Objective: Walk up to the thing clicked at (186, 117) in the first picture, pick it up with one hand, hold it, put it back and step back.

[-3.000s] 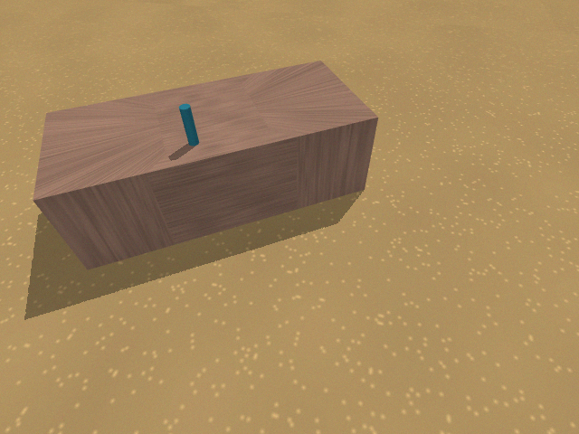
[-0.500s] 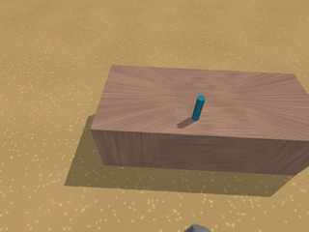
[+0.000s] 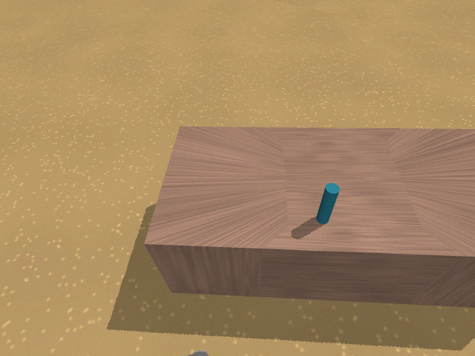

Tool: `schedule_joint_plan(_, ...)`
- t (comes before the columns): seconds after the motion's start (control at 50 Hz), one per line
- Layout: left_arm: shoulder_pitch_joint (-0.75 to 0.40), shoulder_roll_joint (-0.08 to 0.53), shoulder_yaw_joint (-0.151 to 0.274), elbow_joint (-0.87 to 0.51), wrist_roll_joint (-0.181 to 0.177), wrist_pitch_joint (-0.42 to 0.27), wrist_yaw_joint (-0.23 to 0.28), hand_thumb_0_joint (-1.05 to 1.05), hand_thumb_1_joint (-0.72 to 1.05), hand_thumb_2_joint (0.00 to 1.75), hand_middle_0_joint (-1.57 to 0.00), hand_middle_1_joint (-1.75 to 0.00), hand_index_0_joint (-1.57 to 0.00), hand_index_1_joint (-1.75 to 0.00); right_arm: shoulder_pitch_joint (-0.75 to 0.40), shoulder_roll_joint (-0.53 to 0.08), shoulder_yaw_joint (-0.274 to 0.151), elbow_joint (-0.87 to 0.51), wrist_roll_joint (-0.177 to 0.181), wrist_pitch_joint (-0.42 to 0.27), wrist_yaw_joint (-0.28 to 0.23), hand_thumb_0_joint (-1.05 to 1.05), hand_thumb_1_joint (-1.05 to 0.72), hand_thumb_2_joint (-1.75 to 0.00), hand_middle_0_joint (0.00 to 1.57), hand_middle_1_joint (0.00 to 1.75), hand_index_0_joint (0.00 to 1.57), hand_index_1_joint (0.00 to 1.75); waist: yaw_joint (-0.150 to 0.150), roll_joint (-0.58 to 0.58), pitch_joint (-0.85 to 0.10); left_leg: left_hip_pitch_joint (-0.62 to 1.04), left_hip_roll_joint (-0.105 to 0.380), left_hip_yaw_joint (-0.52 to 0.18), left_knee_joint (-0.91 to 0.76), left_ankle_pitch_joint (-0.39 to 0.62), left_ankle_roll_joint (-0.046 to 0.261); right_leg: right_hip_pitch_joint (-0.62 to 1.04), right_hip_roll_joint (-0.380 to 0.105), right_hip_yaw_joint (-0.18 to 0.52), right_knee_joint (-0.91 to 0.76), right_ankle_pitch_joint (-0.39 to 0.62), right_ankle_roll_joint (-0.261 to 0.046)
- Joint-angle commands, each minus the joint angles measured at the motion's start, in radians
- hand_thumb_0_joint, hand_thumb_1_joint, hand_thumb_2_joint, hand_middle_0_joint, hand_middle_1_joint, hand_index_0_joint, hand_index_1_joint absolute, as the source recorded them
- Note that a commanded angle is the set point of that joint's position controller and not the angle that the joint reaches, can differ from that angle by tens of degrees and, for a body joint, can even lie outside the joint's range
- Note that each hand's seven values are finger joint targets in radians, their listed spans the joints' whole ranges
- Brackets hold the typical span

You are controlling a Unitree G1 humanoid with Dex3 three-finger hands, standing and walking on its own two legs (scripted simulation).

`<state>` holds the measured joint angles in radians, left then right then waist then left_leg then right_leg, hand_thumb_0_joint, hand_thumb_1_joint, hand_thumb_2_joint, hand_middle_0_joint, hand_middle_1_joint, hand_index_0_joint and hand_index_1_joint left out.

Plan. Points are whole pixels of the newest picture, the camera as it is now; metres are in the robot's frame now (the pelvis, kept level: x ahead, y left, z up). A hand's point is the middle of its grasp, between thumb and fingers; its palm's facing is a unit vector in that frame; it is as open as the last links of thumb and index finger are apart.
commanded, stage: walk up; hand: right
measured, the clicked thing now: (327, 204) +0.60 -0.23 -0.27
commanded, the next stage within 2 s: stand in 1.82 s
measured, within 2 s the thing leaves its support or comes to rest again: neither
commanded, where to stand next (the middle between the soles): +0.19 +0.01 m, yaw -3 degrees
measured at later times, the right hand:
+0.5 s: hand out of the picture +0.15 -0.24 -0.15, palm faces +0.04 +0.92 -0.40, open 7.4 cm
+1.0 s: hand (394, 343) +0.19 -0.25 -0.14, palm faces +0.05 +0.93 -0.38, open 7.4 cm
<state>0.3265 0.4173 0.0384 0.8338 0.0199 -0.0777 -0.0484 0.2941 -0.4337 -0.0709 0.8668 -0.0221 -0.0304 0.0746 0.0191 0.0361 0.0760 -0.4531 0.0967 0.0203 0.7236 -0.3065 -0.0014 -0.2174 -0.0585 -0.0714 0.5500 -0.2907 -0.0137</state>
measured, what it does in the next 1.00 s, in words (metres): walks ahead: left foot, then right foot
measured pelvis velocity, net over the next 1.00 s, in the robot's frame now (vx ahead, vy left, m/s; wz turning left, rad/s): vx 0.13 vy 0.02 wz -0.07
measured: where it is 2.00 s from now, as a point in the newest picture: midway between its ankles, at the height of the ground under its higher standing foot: outside the picture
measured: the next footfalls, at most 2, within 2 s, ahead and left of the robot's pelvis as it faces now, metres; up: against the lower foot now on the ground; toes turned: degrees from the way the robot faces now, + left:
left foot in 0.06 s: +0.16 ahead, +0.15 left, +0.00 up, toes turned +0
right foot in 0.46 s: +0.20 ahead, -0.11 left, +0.00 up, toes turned -5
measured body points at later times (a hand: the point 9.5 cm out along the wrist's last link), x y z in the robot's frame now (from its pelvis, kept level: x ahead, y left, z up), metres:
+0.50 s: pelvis +0.11 +0.03 -0.01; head +0.15 +0.04 +0.43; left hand +0.21 +0.34 -0.14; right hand +0.15 -0.29 -0.13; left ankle +0.12 +0.15 -0.73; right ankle +0.16 -0.10 -0.73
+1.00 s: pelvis +0.13 +0.02 +0.01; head +0.13 +0.02 +0.46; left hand +0.24 +0.31 -0.12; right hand +0.19 -0.30 -0.11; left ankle +0.12 +0.15 -0.73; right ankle +0.16 -0.10 -0.73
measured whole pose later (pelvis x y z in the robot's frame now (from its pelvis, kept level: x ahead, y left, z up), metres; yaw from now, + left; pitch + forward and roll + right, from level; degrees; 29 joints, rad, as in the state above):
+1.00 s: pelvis +0.13 +0.02 +0.01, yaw -4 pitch -3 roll +1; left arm 0.07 0.36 0.00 1.12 0.01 0.01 -0.02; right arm 0.09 -0.38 0.00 1.11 -0.01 -0.03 0.00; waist 0.00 -0.02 0.06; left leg -0.12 0.04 0.08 0.41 -0.24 -0.02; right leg -0.22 -0.02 -0.02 0.43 -0.17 0.00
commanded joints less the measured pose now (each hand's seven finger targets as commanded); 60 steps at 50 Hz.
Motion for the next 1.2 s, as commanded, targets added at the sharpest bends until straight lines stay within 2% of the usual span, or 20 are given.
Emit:
schedule_joint_plan(0.0,-0.086,0.289,0.087,-0.091,-0.006,-0.011,0.006,0.0,0.9,0.9,-0.2,-0.3,-0.2,-0.3,0.065,-0.168,-0.064,-0.044,-0.003,-0.047,-0.013,0.0,-0.9,-0.9,0.2,0.3,0.2,0.3,-0.056,-0.17,-0.036,0.256,-0.044,0.067,-0.13,0.101,0.005,-0.204,-0.173,0.16,-0.166,-0.232,-0.162)
schedule_joint_plan(0.02,-0.085,0.253,0.071,-0.091,-0.003,-0.004,0.009,0.0,0.9,0.9,-0.2,-0.3,-0.2,-0.3,0.124,-0.191,-0.073,-0.019,-0.004,-0.053,-0.024,0.0,-0.9,-0.9,0.2,0.3,0.2,0.3,-0.086,-0.092,-0.052,0.366,-0.074,0.076,-0.135,0.063,0.006,-0.274,-0.131,0.127,-0.052,-0.228,-0.138)
schedule_joint_plan(0.04,-0.044,0.194,0.048,-0.087,0.001,0.004,0.011,0.0,0.9,0.9,-0.2,-0.3,-0.2,-0.3,0.184,-0.223,-0.083,-0.001,-0.005,-0.059,-0.037,0.0,-0.9,-0.9,0.2,0.3,0.2,0.3,-0.109,0.054,-0.081,0.472,-0.036,-0.012,-0.228,-0.081,0.028,-0.352,-0.072,0.068,0.153,-0.209,-0.106)
schedule_joint_plan(0.06,-0.018,0.117,0.028,-0.096,-0.015,0.008,0.012,0.0,0.9,0.9,-0.2,-0.3,-0.2,-0.3,0.217,-0.316,-0.103,-0.018,-0.013,-0.07,-0.047,0.0,-0.9,-0.9,0.2,0.3,0.2,0.3,-0.116,0.298,-0.069,0.481,0.244,-0.513,-0.466,-0.348,0.107,-0.518,0.074,0.0,0.473,-0.238,-0.032)
schedule_joint_plan(0.08,-0.019,0.221,0.056,-0.062,-0.012,0.019,0.032,0.0,0.9,0.9,-0.2,-0.3,-0.2,-0.3,0.175,-0.366,-0.109,-0.041,0.004,-0.068,-0.046,0.0,-0.9,-0.9,0.2,0.3,0.2,0.3,-0.112,0.185,-0.028,0.364,0.35,-0.676,-0.534,-0.441,0.217,-0.509,0.045,0.136,0.571,-0.265,-0.043)
schedule_joint_plan(0.12,0.014,0.236,0.054,-0.019,-0.021,0.019,0.036,0.0,0.9,0.9,-0.2,-0.3,-0.2,-0.3,0.08,-0.294,-0.082,-0.063,0.013,-0.07,-0.057,0.0,-0.9,-0.9,0.2,0.3,0.2,0.3,-0.05,0.067,0.018,0.318,0.281,-0.471,-0.475,-0.137,0.204,-0.475,0.008,0.198,0.603,-0.149,-0.037)
schedule_joint_plan(0.18,0.076,0.228,0.059,0.032,-0.019,0.026,0.03,0.0,0.9,0.9,-0.2,-0.3,-0.2,-0.3,0.029,-0.251,-0.061,-0.069,0.013,-0.075,-0.066,0.0,-0.9,-0.9,0.2,0.3,0.2,0.3,-0.019,0.126,-0.014,0.255,0.204,-0.224,-0.414,0.175,0.193,-0.344,-0.02,0.155,0.503,-0.09,-0.012)
schedule_joint_plan(0.26,0.016,0.172,0.045,0.017,-0.014,0.051,0.028,0.0,0.9,0.9,-0.2,-0.3,-0.2,-0.3,0.021,-0.228,-0.046,-0.078,0.01,-0.073,-0.083,0.0,-0.9,-0.9,0.2,0.3,0.2,0.3,-0.026,0.129,-0.04,0.279,0.194,-0.095,-0.344,0.509,0.206,-0.284,-0.016,0.109,0.357,-0.054,0.004)
schedule_joint_plan(0.34,-0.041,0.14,0.041,0.026,-0.018,0.059,0.037,0.0,0.9,0.9,-0.2,-0.3,-0.2,-0.3,-0.002,-0.214,-0.029,-0.072,0.017,-0.058,-0.092,0.0,-0.9,-0.9,0.2,0.3,0.2,0.3,-0.02,0.129,-0.085,0.226,0.168,-0.025,-0.223,0.745,0.169,-0.131,0.014,0.04,0.223,0.03,-0.02)
schedule_joint_plan(0.38,-0.05,0.14,0.041,0.033,-0.017,0.061,0.039,0.0,0.9,0.9,-0.2,-0.3,-0.2,-0.3,-0.015,-0.22,-0.029,-0.07,0.025,-0.045,-0.096,0.0,-0.9,-0.9,0.2,0.3,0.2,0.3,-0.018,0.122,-0.114,0.237,0.169,-0.037,-0.171,0.692,0.167,-0.084,0.028,0.024,0.145,0.044,-0.03)
schedule_joint_plan(0.42,-0.03,0.168,0.045,0.054,-0.009,0.051,0.043,0.0,0.9,0.9,-0.2,-0.3,-0.2,-0.3,-0.059,-0.198,-0.017,-0.073,0.033,-0.031,-0.095,0.0,-0.9,-0.9,0.2,0.3,0.2,0.3,0.013,0.04,-0.142,0.191,0.127,-0.018,-0.078,0.458,0.113,0.024,0.02,0.057,-0.033,0.2,-0.053)
schedule_joint_plan(0.44,-0.055,0.234,0.061,0.047,0.0,0.043,0.045,0.0,0.9,0.9,-0.2,-0.3,-0.2,-0.3,-0.031,-0.156,-0.004,-0.073,0.037,-0.029,-0.096,0.0,-0.9,-0.9,0.2,0.3,0.2,0.3,-0.001,-0.096,-0.163,0.107,0.076,0.014,-0.004,0.287,0.062,0.094,-0.085,0.205,-0.031,0.385,-0.087)
schedule_joint_plan(0.46,-0.098,0.268,0.067,0.028,-0.006,0.037,0.046,0.0,0.9,0.9,-0.2,-0.3,-0.2,-0.3,0.004,-0.111,0.011,-0.06,0.04,-0.026,-0.098,0.0,-0.9,-0.9,0.2,0.3,0.2,0.3,-0.021,-0.19,-0.175,0.078,-0.02,0.042,0.07,0.006,0.017,0.085,-0.224,0.39,-0.087,0.43,-0.176)
schedule_joint_plan(0.48,-0.146,0.273,0.055,0.033,-0.018,0.041,0.047,0.0,0.9,0.9,-0.2,-0.3,-0.2,-0.3,-0.03,-0.142,0.0,-0.031,0.035,-0.017,-0.106,0.0,-0.9,-0.9,0.2,0.3,0.2,0.3,-0.019,-0.191,-0.156,0.132,-0.063,0.031,0.054,-0.193,0.019,-0.003,-0.27,0.423,-0.094,0.374,-0.258)
schedule_joint_plan(0.5,-0.153,0.252,0.047,0.035,-0.014,0.045,0.046,0.0,0.9,0.9,-0.2,-0.3,-0.2,-0.3,-0.044,-0.149,-0.001,-0.007,0.033,-0.016,-0.106,0.0,-0.9,-0.9,0.2,0.3,0.2,0.3,-0.015,-0.186,-0.139,0.169,-0.065,0.02,0.026,-0.234,0.019,-0.059,-0.25,0.404,-0.102,0.316,-0.244)
schedule_joint_plan(0.56,-0.242,0.189,0.025,0.04,-0.016,0.06,0.047,0.0,0.9,0.9,-0.2,-0.3,-0.2,-0.3,-0.017,-0.168,-0.002,0.065,0.028,-0.028,-0.098,0.0,-0.9,-0.9,0.2,0.3,0.2,0.3,-0.052,-0.17,-0.12,0.271,-0.003,-0.047,-0.213,0.024,0.039,-0.133,-0.124,0.234,-0.049,0.188,-0.095)
schedule_joint_plan(0.6,-0.228,0.171,0.021,0.072,-0.019,0.067,0.04,0.0,0.9,0.9,-0.2,-0.3,-0.2,-0.3,-0.114,-0.214,-0.002,0.066,0.016,-0.038,-0.093,0.0,-0.9,-0.9,0.2,0.3,0.2,0.3,-0.007,-0.07,-0.088,0.186,0.104,-0.165,-0.305,0.001,0.089,-0.079,-0.034,0.149,0.006,0.096,-0.036)
schedule_joint_plan(0.74,-0.269,0.16,0.013,0.155,-0.023,0.059,0.036,0.0,0.9,0.9,-0.2,-0.3,-0.2,-0.3,-0.203,-0.161,0.027,0.137,0.016,-0.039,-0.088,0.0,-0.9,-0.9,0.2,0.3,0.2,0.3,0.001,-0.015,-0.1,0.214,0.041,-0.062,-0.358,0.073,0.037,0.044,-0.066,0.168,-0.098,0.21,-0.048)
schedule_joint_plan(1.02,-0.326,0.15,0.012,0.244,-0.014,0.059,0.038,0.0,0.9,0.9,-0.2,-0.3,-0.2,-0.3,-0.246,-0.148,0.027,0.213,0.009,-0.02,-0.083,0.0,-0.9,-0.9,0.2,0.3,0.2,0.3,-0.018,-0.045,-0.095,0.326,0.039,-0.037,-0.432,0.105,0.024,0.044,-0.073,0.175,-0.253,0.137,-0.022)
schedule_joint_plan(1.18,-0.315,0.144,0.015,0.259,-0.013,0.058,0.038,0.0,0.9,0.9,-0.2,-0.3,-0.2,-0.3,-0.245,-0.149,0.027,0.226,0.009,-0.02,-0.084,0.0,-0.9,-0.9,0.2,0.3,0.2,0.3,-0.016,-0.036,-0.105,0.338,0.046,-0.041,-0.458,0.14,0.019,0.079,-0.072,0.167,-0.264,0.193,-0.012)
